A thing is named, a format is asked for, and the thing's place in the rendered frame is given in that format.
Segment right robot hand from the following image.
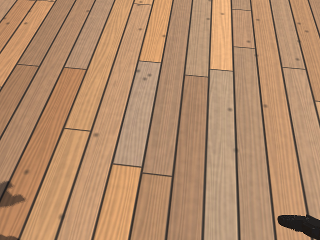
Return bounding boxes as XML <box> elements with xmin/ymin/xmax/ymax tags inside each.
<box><xmin>277</xmin><ymin>214</ymin><xmax>320</xmax><ymax>240</ymax></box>

